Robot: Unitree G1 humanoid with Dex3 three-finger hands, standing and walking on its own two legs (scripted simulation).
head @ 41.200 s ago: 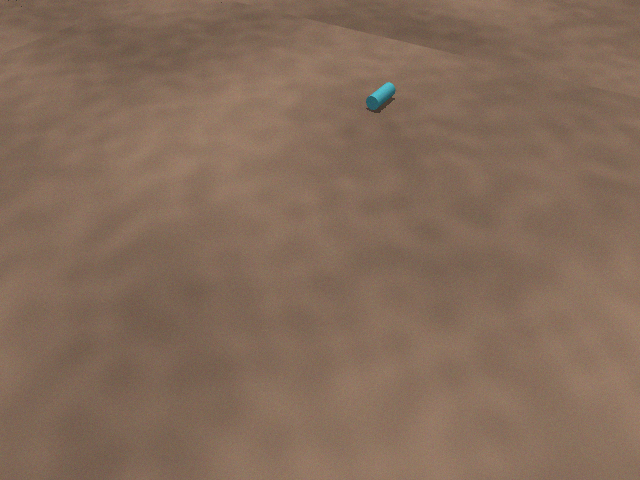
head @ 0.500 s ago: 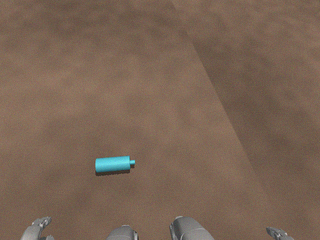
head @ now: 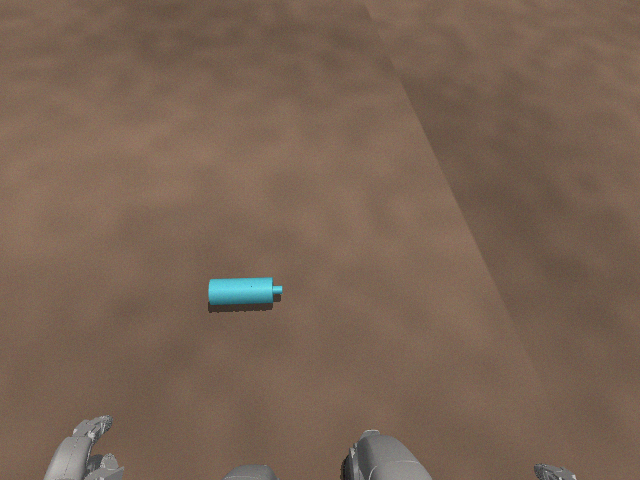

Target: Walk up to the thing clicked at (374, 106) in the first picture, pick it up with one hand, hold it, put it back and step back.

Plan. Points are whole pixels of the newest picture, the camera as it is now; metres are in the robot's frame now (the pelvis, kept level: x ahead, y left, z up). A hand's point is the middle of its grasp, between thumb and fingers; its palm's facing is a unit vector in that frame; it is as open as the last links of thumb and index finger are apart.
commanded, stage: step back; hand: left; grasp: from above
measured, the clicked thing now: (246, 290) +0.67 +0.21 -0.71
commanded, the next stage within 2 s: none
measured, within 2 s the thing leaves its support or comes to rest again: neither
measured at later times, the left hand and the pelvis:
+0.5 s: hand out of the picture -0.08 +0.22 -0.13, palm faces -0.04 -0.91 -0.41, open 7.4 cm; pelvis -0.16 -0.04 +0.01, yaw -3 degrees
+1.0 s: hand out of the picture -0.25 +0.21 -0.15, palm faces -0.04 -0.91 -0.40, open 7.4 cm; pelvis -0.35 -0.06 +0.00, yaw -3 degrees
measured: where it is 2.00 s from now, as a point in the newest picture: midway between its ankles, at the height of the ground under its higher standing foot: outside the picture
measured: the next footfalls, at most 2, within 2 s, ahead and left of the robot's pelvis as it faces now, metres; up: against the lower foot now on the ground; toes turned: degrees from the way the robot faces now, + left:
right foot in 0.34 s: -0.11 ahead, -0.17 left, +0.00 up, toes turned -1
left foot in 0.66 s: -0.20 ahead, +0.07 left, +0.00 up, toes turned -1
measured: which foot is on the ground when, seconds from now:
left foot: down 0.00-0.36, up 0.38-0.64, down 0.66-1.00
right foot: up 0.00-0.32, down 0.34-0.68, up 0.70-0.98, down 1.00-1.00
